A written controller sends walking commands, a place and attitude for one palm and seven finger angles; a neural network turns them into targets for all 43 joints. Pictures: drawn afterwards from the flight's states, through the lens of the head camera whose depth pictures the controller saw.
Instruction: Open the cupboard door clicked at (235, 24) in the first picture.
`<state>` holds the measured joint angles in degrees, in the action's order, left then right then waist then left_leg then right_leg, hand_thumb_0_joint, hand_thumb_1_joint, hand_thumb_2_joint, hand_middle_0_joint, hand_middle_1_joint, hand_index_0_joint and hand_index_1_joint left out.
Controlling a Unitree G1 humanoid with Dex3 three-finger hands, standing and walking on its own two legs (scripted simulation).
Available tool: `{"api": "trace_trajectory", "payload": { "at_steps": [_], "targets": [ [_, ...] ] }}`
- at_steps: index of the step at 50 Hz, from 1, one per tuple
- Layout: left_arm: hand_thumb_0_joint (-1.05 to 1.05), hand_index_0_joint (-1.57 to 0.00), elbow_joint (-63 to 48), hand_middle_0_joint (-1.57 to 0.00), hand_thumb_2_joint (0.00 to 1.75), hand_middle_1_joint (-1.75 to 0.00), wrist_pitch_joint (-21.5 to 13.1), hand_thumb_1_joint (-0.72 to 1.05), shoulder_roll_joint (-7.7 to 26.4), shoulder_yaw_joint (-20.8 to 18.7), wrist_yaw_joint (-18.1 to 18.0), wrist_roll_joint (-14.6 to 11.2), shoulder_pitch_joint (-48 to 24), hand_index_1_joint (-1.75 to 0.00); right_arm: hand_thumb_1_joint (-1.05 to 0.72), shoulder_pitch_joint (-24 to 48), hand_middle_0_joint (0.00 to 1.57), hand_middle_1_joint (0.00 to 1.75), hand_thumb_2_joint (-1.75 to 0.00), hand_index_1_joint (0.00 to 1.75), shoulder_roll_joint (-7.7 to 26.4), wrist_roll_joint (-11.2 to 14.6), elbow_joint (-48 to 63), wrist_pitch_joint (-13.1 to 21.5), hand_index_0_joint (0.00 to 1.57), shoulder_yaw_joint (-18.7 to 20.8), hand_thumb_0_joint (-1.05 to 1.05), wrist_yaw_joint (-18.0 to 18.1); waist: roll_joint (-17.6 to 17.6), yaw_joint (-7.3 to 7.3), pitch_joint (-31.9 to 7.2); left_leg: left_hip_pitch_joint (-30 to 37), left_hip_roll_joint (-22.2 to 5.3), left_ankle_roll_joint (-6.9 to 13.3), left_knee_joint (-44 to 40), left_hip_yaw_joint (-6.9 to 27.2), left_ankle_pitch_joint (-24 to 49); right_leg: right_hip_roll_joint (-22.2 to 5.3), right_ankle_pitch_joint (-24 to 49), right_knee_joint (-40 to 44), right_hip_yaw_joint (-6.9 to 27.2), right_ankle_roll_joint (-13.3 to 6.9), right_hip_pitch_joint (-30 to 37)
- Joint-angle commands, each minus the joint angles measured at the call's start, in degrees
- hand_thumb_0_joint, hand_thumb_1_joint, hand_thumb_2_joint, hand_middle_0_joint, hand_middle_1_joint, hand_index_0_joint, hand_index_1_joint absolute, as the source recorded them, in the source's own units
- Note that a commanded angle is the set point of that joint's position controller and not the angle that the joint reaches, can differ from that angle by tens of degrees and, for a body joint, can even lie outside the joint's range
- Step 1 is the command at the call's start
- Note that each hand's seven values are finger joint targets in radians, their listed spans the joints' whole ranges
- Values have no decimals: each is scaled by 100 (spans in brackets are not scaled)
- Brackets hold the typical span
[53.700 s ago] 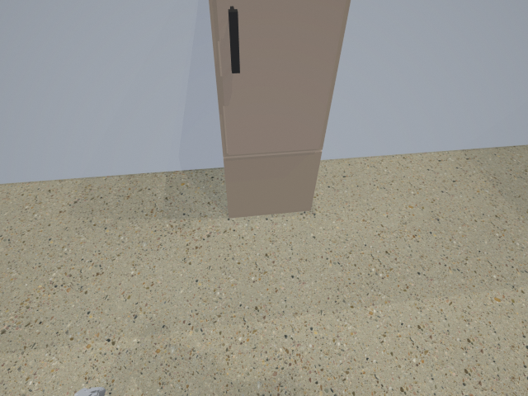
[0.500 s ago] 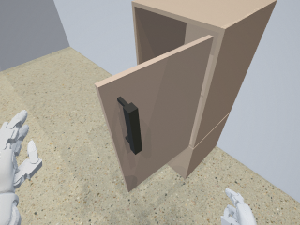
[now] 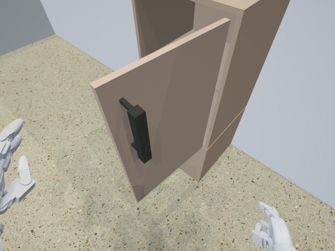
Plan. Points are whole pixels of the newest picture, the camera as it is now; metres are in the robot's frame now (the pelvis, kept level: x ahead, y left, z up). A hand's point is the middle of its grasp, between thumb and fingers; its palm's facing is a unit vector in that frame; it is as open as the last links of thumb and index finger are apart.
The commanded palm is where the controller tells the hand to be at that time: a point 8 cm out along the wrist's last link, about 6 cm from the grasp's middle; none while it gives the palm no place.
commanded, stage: step back with the hand held close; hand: left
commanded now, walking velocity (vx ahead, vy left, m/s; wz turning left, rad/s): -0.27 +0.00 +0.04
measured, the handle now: (135, 132) +0.35 +0.11 +0.11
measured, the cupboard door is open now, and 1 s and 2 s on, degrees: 84 84 84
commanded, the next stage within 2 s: stop stepping back and stand still in 0.60 s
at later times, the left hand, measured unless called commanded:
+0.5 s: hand out of the picture +0.06 +0.30 +0.16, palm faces +0.47 -0.76 -0.44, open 7.4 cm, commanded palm +0.01 +0.34 +0.18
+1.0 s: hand out of the picture -0.07 +0.28 +0.17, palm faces +0.40 -0.77 -0.50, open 7.4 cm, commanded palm -0.11 +0.32 +0.18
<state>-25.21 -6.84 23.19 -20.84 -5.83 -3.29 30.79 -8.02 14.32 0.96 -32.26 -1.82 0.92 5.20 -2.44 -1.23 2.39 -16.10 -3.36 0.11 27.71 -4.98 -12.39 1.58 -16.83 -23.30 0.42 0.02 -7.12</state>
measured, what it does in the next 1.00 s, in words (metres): walks backwards: left foot, then right foot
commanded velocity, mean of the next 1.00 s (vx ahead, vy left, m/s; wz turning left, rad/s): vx -0.12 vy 0.02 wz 0.03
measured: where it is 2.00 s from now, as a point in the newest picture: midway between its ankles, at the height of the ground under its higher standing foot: outside the picture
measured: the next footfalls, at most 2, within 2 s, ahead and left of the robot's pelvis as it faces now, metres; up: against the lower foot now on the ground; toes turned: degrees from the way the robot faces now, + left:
left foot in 0.54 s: -0.04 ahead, +0.13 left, +0.00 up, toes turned +2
right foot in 0.88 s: -0.27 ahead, -0.06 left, +0.00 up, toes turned +0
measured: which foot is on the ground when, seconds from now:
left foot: down 0.00-0.40, up 0.42-0.52, down 0.54-0.88, up 0.90-1.00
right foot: down 0.00-0.54, up 0.56-0.86, down 0.88-1.00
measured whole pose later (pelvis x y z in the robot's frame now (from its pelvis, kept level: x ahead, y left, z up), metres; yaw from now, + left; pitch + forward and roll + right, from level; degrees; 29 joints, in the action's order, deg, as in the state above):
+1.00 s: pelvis -0.26 +0.02 -0.01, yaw -2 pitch +2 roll +0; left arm -28.9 -11.2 25.5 -24.3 -8.8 -3.6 34.9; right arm -12.9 11.4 -0.3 -38.7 4.5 -0.6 2.8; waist -0.4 -1.2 -3.3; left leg -30.4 0.5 -0.8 43.8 -1.9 -14.0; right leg 2.7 -23.3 -24.7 0.3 -3.0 -2.8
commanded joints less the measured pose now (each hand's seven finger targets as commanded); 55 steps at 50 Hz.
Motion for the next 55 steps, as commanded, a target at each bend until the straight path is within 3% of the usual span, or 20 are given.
{"api": "trace_trajectory", "payload": {
  "at_steps": [1, 8, 13, 17, 20, 22, 24, 25, 27, 29, 32, 36, 41, 42, 44, 46, 47, 48, 53, 55],
  "targets": [
    [0, -20, -1703, -20, 90, -30, -352, 90, 1330, -1079, -287, -32, -75, -30, -90, 349, 20, 30, -90, 30, 466, 11, 1066, 215, 20, 174, 0, 101, -63, -3, -1428, 1420, -249, 168, 182, 126, 3390, -385, 3910, -270, 22, 195, -244],
    [0, -20, -1863, -20, 90, -30, -463, 90, 1185, -1168, -380, -48, 403, -30, -90, 222, 20, 30, -90, 30, 555, -43, 1083, 408, 20, 219, 0, -17, -806, -4, -1330, 558, -683, 242, -382, 548, 2408, -87, 1068, -753, -60, 87, -299],
    [0, -20, -1647, -20, 90, -30, -609, 90, 1049, -1249, -411, 2, 334, -30, -90, 189, 20, 30, -90, 30, 628, -71, 1014, 651, 20, 210, 0, -75, -1107, 42, -657, -1565, -1067, 506, -1340, 1000, -1188, 48, -126, -1538, -136, 50, 354],
    [0, -20, -1605, -20, 90, -30, -686, 90, 1019, -1154, -434, 17, 36, -30, -90, 105, 20, 30, -90, 30, 567, -52, 942, 766, 20, 212, 0, -68, -462, 122, -401, -1643, -588, 247, -936, 837, -2146, -132, -391, -617, 110, -189, -91],
    [0, -20, -1686, -20, 90, -30, -710, 90, 1091, -987, -469, 26, -170, -30, -90, -79, 20, 30, -90, 30, 535, -49, 728, 816, 20, 304, 0, -36, 1212, 195, -512, 587, 390, -206, 1912, 305, -1302, -1336, -2348, 1263, 1679, -807, -2928],
    [0, -20, -1558, -20, 90, -30, -671, 90, 985, -806, -531, 168, -510, -30, -90, -9, 20, 30, -90, 30, 399, -137, 573, 819, 20, 210, 0, -27, 1443, 202, -347, 390, 336, -109, 2858, 544, -1287, -1740, -1142, 1095, 1520, -906, -2983],
    [0, -20, -1495, -20, 90, -30, -597, 90, 1063, -850, -547, 188, -889, -30, -90, -5, 20, 30, -90, 30, 329, -152, 534, 841, 20, 92, 0, 35, 1340, 264, -298, 281, 247, -71, 1492, 517, -1113, -1273, -99, 510, 772, -514, -2373],
    [0, -20, -1592, -20, 90, -30, -599, 90, 1182, -835, -540, 159, -1209, -30, -90, 76, 20, 30, -90, 30, 422, -129, 500, 851, 20, 77, 0, 99, 748, 323, -112, 360, 262, -106, 305, 473, -751, -942, -211, 13, 454, -257, -2268],
    [0, -20, -1779, -20, 90, -30, -789, 90, 1156, -984, -588, 165, -1051, -30, -90, 179, 20, 30, -90, 30, 658, -131, 639, 975, 20, 82, 0, 179, -1682, 88, -141, -882, -1301, 525, -1461, 2498, -499, 1, -948, -2148, -165, 163, -1493],
    [0, -20, -1552, -20, 90, -30, -900, 90, 1211, -1170, -588, 184, -830, -30, -90, -46, 20, 30, -90, 30, 404, -212, 451, 1167, 20, 165, 0, 57, -1198, 123, -605, -1244, -1715, 904, -1825, 2632, -1245, 163, -1324, -4010, 375, 40, -1050],
    [0, -20, -1946, -20, 90, -30, -881, 90, 1052, -1110, -549, 107, -310, -30, -90, 21, 20, 30, -90, 30, 471, -225, 455, 1204, 20, 279, 0, -108, -748, 140, -840, -883, -1426, 883, -1527, 2256, -946, 160, -943, -4072, 377, 92, -1231],
    [0, -20, -2299, -20, 90, -30, -804, 90, 922, -927, -552, 16, 138, -30, -90, 87, 20, 30, -90, 30, 408, -173, 443, 1265, 20, 230, 0, -213, -1106, 127, -1003, -359, -1021, 575, -1804, 1719, -1391, 304, -1121, -3012, -144, 88, -987],
    [0, -20, -1957, -20, 90, -30, -666, 90, 1075, -1032, -566, -53, 302, -30, -90, -3, 20, 30, -90, 30, 312, -202, 438, 1184, 20, 143, 0, -152, -1381, 154, -1008, -418, -235, -258, -1953, 959, -2111, 579, -1370, 150, -826, -222, 503],
    [0, -20, -1841, -20, 90, -30, -664, 90, 1241, -1151, -535, -46, 338, -30, -90, -15, 20, 30, -90, 30, 256, -185, 422, 1114, 20, 136, 0, -154, -839, 172, -992, -210, 71, -344, -1212, 513, -1447, 201, -1044, 840, -492, -374, 387],
    [0, -20, -1770, -20, 90, -30, -711, 90, 1548, -1364, -518, -94, 131, -30, -90, -6, 20, 30, -90, 30, 297, -193, 327, 920, 20, 133, 0, -147, 842, 187, -700, 419, 309, -204, 1643, 543, -282, -1523, -496, 1544, 1456, -837, -1631],
    [0, -20, -1508, -20, 90, -30, -759, 90, 1705, -1571, -581, -121, 35, -30, -90, 15, 20, 30, -90, 30, 318, -244, 308, 942, 20, 43, 0, -162, 580, 136, -996, -778, 193, -178, 2333, 515, -401, -2018, 1675, 982, 1334, -1124, -650],
    [0, -20, -889, -20, 90, -30, -639, 90, 1101, -1102, -467, -129, 131, -30, -90, -129, 20, 30, -90, 30, 352, -39, 279, 911, 20, 158, 0, -162, 1454, 204, -975, -1471, 343, -167, 2346, 583, -291, -1502, 2474, 534, 1093, -678, 171],
    [0, -20, -881, -20, 90, -30, -615, 90, 1086, -1004, -432, -81, -156, -30, -90, 83, 20, 30, -90, 30, 449, 10, 392, 929, 20, 186, 0, -147, 1633, 211, -675, -1552, 242, -100, 2152, 504, -242, -1410, 3409, 348, 962, -454, 266],
    [0, -20, -319, -20, 90, -30, -704, 90, 1006, -629, -393, 114, -1003, -30, -90, 73, 20, 30, -90, 30, 426, -53, 206, 1030, 20, 95, 0, 0, 810, 229, -222, 43, 531, 299, 380, -176, -60, -1225, 3756, -366, 493, -199, -352],
    [0, -20, -722, -20, 90, -30, -755, 90, 1008, -510, -390, 113, -1284, -30, -90, -6, 20, 30, -90, 30, 592, -44, 267, 1073, 20, 201, 0, 23, 66, 289, -521, 1174, 135, 579, 49, 406, 674, -879, 3217, -1336, 242, 151, -992]
  ]
}}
